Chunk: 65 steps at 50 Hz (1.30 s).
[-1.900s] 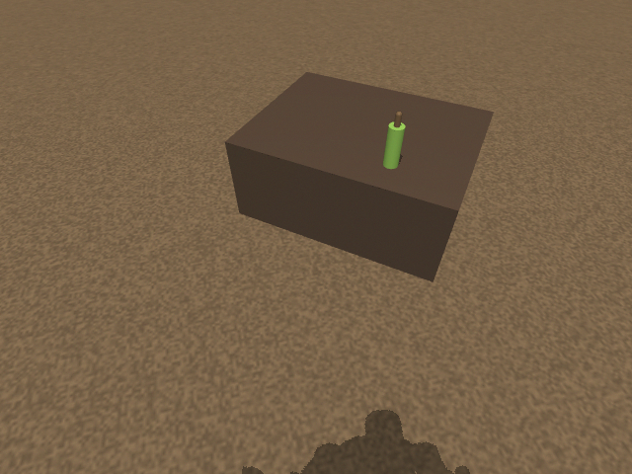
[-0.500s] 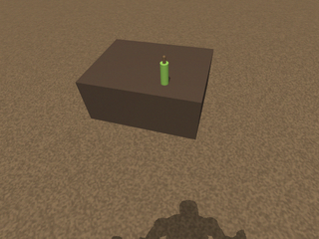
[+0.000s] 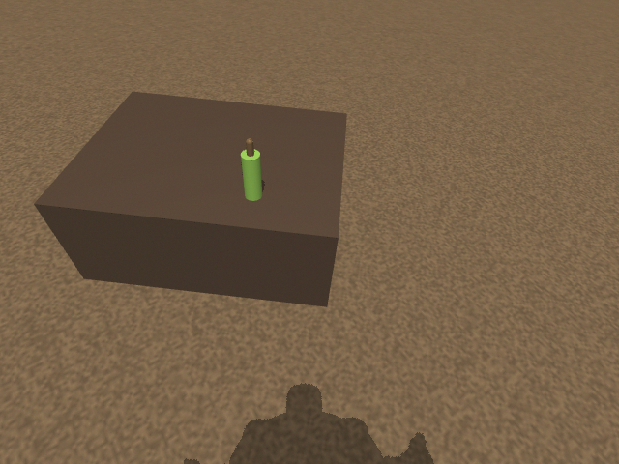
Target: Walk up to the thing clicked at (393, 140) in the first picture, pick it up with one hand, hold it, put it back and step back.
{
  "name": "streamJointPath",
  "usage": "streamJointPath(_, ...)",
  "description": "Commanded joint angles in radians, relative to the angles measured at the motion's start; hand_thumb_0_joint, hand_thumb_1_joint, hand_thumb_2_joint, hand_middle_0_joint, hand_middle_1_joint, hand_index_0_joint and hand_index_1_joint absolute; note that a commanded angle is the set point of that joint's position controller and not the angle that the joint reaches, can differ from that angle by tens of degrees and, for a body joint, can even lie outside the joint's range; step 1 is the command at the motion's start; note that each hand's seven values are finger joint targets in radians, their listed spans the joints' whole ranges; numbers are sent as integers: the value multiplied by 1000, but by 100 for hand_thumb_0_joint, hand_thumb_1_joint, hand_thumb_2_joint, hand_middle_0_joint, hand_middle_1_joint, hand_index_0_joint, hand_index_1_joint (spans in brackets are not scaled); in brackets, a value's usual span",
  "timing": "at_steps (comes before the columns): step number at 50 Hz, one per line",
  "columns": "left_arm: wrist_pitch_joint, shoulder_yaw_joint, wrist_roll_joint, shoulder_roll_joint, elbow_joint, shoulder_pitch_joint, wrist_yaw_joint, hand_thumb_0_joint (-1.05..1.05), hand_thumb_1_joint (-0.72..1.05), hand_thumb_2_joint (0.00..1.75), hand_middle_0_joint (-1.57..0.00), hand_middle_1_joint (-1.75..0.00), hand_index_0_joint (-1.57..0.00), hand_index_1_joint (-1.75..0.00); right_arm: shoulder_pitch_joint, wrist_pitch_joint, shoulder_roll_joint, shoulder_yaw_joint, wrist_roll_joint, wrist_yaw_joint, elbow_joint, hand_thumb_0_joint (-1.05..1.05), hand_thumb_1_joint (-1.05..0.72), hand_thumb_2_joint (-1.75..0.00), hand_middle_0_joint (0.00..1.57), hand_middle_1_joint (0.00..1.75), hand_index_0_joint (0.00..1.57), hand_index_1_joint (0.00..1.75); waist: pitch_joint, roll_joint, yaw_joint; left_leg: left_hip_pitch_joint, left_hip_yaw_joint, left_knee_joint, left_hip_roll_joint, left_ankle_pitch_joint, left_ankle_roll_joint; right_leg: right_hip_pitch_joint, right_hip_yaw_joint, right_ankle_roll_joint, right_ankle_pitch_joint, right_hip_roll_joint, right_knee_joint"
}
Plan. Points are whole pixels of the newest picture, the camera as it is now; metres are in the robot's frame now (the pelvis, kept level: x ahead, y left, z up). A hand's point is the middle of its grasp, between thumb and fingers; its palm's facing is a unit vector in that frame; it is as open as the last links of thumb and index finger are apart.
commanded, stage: walk up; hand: left
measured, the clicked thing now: (251, 168) +1.00 +0.16 -0.26
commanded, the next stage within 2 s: none
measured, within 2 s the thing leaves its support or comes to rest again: neither
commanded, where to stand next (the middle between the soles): +0.53 +0.00 m, yaw -6 degrees
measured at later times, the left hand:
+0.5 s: hand (173, 350) +0.33 +0.22 -0.10, palm faces -0.12 -0.91 -0.39, open 7.3 cm
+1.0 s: hand (159, 292) +0.46 +0.28 -0.13, palm faces -0.19 -0.91 -0.36, open 7.4 cm
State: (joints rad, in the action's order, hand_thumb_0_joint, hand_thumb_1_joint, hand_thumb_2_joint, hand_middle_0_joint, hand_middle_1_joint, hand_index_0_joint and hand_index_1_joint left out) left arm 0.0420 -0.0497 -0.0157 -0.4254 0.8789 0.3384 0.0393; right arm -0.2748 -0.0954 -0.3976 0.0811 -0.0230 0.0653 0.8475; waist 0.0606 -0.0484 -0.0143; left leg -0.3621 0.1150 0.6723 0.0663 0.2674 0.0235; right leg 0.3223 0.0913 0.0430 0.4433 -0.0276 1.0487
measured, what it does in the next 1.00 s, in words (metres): walks ahead: right foot, then left foot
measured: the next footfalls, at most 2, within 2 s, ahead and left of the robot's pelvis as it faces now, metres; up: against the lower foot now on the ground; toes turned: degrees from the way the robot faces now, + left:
right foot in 0.34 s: +0.28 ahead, -0.15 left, +0.00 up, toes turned -6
left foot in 0.72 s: +0.42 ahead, +0.13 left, +0.00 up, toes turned -1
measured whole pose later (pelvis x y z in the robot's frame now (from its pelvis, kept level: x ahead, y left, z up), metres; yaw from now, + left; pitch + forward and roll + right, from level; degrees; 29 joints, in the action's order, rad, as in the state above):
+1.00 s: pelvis +0.36 +0.01 +0.01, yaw -8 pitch -3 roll +0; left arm 0.05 -0.06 -0.01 -0.43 0.90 0.29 0.06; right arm -0.37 -0.07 -0.42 0.05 -0.02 0.06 0.84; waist 0.07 -0.03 -0.03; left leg -0.20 0.11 0.55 0.06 0.30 0.02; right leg 0.48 -0.03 0.02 0.34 0.07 0.82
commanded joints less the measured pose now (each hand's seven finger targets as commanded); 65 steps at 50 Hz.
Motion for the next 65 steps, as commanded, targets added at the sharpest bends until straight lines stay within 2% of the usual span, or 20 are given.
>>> streamJointPath(1, 40, -58, 20, -217, -65, 25, -6, 0, 90, 90, -20, -30, -20, -30, -54, -24, -269, 60, 16, -36, -71, 0, -90, -90, 20, 30, 20, 30, 35, 187, -6, 234, -364, -435, 247, 44, 133, 319, 32, -6, -117, 88, 85)
streamJointPath(6, 23, -48, 16, -159, -107, -79, 21, 0, 90, 90, -20, -30, -20, -30, -110, -26, -258, 51, 7, -42, -76, 0, -90, -90, 20, 30, 20, 30, 15, 187, -25, 285, -147, -395, 218, -368, 178, 284, -34, -39, -154, 83, -124)
streamJointPath(15, 29, -63, 9, -162, -99, -87, 31, 0, 90, 90, -20, -30, -20, -30, -63, 7, -280, 49, 9, -41, -116, 0, -90, -90, 20, 30, 20, 30, -45, 112, 31, 163, -66, -191, 204, -187, 128, -119, -152, 13, -285, 42, -496)
streamJointPath(16, 39, -83, 7, -205, -66, -9, 20, 0, 90, 90, -20, -30, -20, -30, -88, 9, -229, 31, 9, -40, -117, 0, -90, -90, 20, 30, 20, 30, -100, -15, 67, 91, -27, 12, 151, -212, 98, -289, -111, 25, -252, 29, -526)
streamJointPath(17, 49, -109, 2, -277, -59, 77, 6, 0, 90, 90, -20, -30, -20, -30, -138, 7, -172, 8, 12, -38, -126, 0, -90, -90, 20, 30, 20, 30, -162, -194, 103, -50, 33, 280, 54, -84, 52, -422, 120, 74, -87, 159, -622)
streamJointPath(18, 55, -117, 8, -348, -90, 91, -8, 0, 90, 90, -20, -30, -20, -30, -158, 16, -154, -4, 15, -36, -134, 0, -90, -90, 20, 30, 20, 30, -163, -261, 97, -265, -22, 466, -53, 266, 10, -481, 571, 179, 48, 405, -756)
streamJointPath(19, 50, -114, 20, -353, -94, 56, -8, 0, 90, 90, -20, -30, -20, -30, -109, 28, -260, 28, 11, -46, -115, 0, -90, -90, 20, 30, 20, 30, -106, -118, 99, -273, -131, 535, -10, 291, 8, -372, 637, 262, 55, 437, -771)
streamJointPath(24, 57, -81, 26, -251, -116, -73, -14, 0, 90, 90, -20, -30, -20, -30, -164, 38, -237, 30, 9, -28, -39, 0, -90, -90, 20, 30, 20, 30, 14, -86, 12, -156, -143, 372, 59, 91, 2, -72, 201, 183, -132, 256, -765)
streamJointPath(32, 64, -87, 5, -269, -129, -68, -2, 0, 90, 90, -20, -30, -20, -30, -36, 17, -204, 46, -6, 5, -62, 0, -90, -90, 20, 30, 20, 30, -5, -91, 36, -20, -77, -5, 40, -6, -23, 23, 112, 171, 25, 246, -747)
streamJointPath(36, 47, -51, -3, -196, -125, -74, -2, 0, 90, 90, -20, -30, -20, -30, -207, -4, -247, 75, -12, -16, 2, 0, -90, -90, 20, 30, 20, 30, -74, 99, -76, 375, -52, -148, -27, 73, 8, 240, 2, 93, 39, 143, -415)
streamJointPath(38, 44, -36, 10, -157, -121, -32, -15, 0, 90, 90, -20, -30, -20, -30, -238, -15, -386, 101, -8, -26, -37, 0, -90, -90, 20, 30, 20, 30, -58, 321, -89, 413, -760, -481, 381, 499, 191, 485, -75, 11, 87, -17, 65)
streamJointPath(39, 43, -49, 2, -237, -103, -60, -26, 0, 90, 90, -20, -30, -20, -30, -190, -8, -378, 101, 13, -26, -49, 0, -90, -90, 20, 30, 20, 30, -12, 203, -70, 335, -767, -465, 415, 480, 260, 472, -6, 12, 82, 53, 124)
streamJointPath(43, 45, -51, 15, -217, -30, 19, -9, 0, 90, 90, -20, -30, -20, -30, -89, -7, -293, 55, 15, -38, -58, 0, -90, -90, 20, 30, 20, 30, 25, 226, 3, 208, -326, -393, 234, 36, 187, 306, -47, -15, -74, 125, -50)
streamJointPath(47, 32, -58, 7, -189, -50, -34, 15, 0, 90, 90, -20, -30, -20, -30, -77, -2, -307, 55, 11, -32, -81, 0, -90, -90, 20, 30, 20, 30, 27, 241, -2, 135, -264, -399, 235, 29, 220, 188, -104, -30, -102, 127, -215)
streamJointPath(53, 44, -64, 1, -164, -14, 8, -4, 0, 90, 90, -20, -30, -20, -30, -27, 26, -264, 31, 21, -31, -95, 0, -90, -90, 20, 30, 20, 30, -12, 152, 52, -17, -143, -181, 150, -60, 142, -137, -193, -22, -279, 22, -457)
streamJointPath(54, 51, -71, 0, -185, -5, 50, -16, 0, 90, 90, -20, -30, -20, -30, -48, 31, -221, 13, 21, -35, -97, 0, -90, -90, 20, 30, 20, 30, -57, 78, 71, -32, -110, -46, 111, -98, 112, -236, -155, -7, -242, 22, -513)
streamJointPath(55, 61, -89, -7, -250, -4, 92, -29, 0, 90, 90, -20, -30, -20, -30, -93, 30, -151, -9, 30, -40, -99, 0, -90, -90, 20, 30, 20, 30, -104, -140, 93, -111, -52, 212, 29, -22, 62, -316, 90, 35, -176, 179, -637)
streamJointPath(56, 70, -99, -6, -327, -36, 87, -37, 0, 90, 90, -20, -30, -20, -30, -105, 38, -126, -23, 25, -42, -109, 0, -90, -90, 20, 30, 20, 30, -88, -228, 77, -277, -60, 385, -79, 271, 11, -346, 483, 152, -196, 419, -751)
streamJointPath(57, 60, -94, 11, -338, -45, 47, -34, 0, 90, 90, -20, -30, -20, -30, -81, 55, -225, 12, 19, -58, -84, 0, -90, -90, 20, 30, 20, 30, -60, -109, 79, -258, -156, 452, -35, 338, 18, -256, 506, 243, -188, 466, -733)
streamJointPath(65, 46, -48, -1, -229, -67, -104, -55, 0, 90, 90, -20, -30, -20, -30, -79, 65, -167, 7, 24, -55, 12, 0, -90, -90, 20, 30, 20, 30, -81, -148, 22, -4, -99, 122, 0, 119, -14, -33, 22, 169, -677, 280, -561)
